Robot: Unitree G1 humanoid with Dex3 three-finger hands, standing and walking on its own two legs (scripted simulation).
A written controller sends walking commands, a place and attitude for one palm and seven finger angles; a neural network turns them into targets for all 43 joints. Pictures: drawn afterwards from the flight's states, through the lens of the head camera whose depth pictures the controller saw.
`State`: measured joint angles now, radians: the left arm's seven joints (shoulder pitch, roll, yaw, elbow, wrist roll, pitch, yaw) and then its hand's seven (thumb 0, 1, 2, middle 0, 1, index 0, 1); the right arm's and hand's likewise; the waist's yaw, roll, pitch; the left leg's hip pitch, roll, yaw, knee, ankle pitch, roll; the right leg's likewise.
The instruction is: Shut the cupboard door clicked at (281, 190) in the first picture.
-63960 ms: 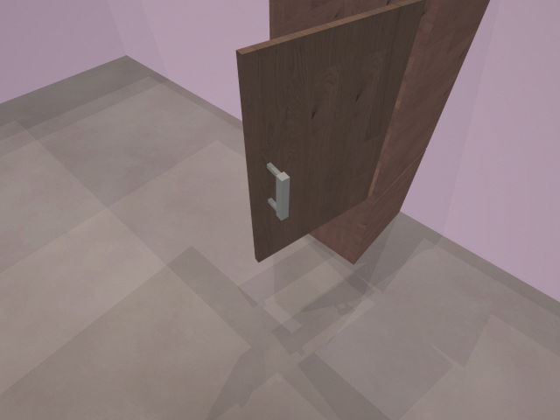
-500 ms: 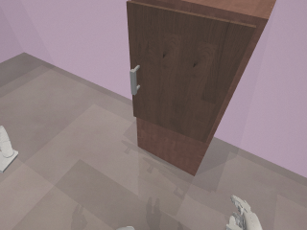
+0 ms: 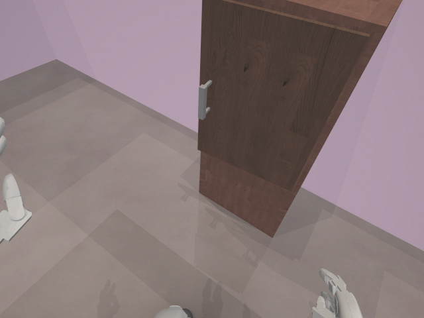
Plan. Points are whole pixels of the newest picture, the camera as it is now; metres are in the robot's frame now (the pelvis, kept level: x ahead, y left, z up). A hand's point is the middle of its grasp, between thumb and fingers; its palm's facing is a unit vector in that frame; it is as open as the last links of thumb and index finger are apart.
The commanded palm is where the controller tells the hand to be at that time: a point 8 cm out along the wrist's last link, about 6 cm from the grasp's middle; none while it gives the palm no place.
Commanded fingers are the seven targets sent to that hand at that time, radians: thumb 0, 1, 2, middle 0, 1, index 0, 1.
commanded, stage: step back with the hand held close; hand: left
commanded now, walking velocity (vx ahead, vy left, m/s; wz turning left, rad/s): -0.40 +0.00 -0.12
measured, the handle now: (205, 99) +0.78 +0.08 -0.04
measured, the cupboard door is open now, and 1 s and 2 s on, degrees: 6 6 6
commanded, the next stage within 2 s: stop stepping back and stand still in 0.22 s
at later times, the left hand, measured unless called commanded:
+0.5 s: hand out of the picture +0.12 +0.33 +0.19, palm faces +0.46 -0.83 -0.33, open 7.4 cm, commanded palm +0.05 +0.36 +0.19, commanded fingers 0.00 0.90 0.90 -0.20 -0.30 -0.20 -0.30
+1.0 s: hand out of the picture +0.06 +0.37 +0.18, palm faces +0.34 -0.85 -0.40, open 7.4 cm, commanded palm +0.00 +0.41 +0.19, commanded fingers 0.00 0.90 0.90 -0.20 -0.30 -0.20 -0.30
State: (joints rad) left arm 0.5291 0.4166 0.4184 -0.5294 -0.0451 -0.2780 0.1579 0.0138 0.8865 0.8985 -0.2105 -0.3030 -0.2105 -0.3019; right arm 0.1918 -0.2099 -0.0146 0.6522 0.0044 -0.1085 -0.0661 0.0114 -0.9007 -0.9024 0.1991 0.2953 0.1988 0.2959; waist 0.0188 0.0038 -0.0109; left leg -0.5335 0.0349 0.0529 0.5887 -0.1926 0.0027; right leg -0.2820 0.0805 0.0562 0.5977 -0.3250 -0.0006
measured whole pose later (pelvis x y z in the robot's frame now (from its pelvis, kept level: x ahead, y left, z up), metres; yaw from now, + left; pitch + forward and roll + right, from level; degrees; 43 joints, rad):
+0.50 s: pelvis -0.11 +0.07 +0.00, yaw -2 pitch -1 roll -5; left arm 0.40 0.43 0.44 -0.49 -0.05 -0.21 0.16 0.01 0.88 0.90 -0.21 -0.30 -0.21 -0.30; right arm 0.24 -0.18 0.00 0.65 0.00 -0.09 -0.07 0.01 -0.90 -0.90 0.20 0.30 0.20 0.30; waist 0.00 -0.01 -0.01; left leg -0.48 0.03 0.08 0.59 -0.12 0.06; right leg -0.36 0.06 0.03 0.83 -0.48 0.01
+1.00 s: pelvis -0.18 +0.13 +0.01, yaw -8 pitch -1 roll -1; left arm 0.52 0.44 0.45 -0.48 -0.04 -0.15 0.17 0.01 0.89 0.90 -0.21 -0.30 -0.21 -0.30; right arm 0.29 -0.17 0.01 0.66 -0.01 -0.08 -0.07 0.01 -0.90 -0.90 0.20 0.29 0.20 0.30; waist -0.05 -0.06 -0.04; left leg -0.30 0.07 0.09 0.59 -0.26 0.00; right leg -0.39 0.03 -0.05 0.88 -0.42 -0.02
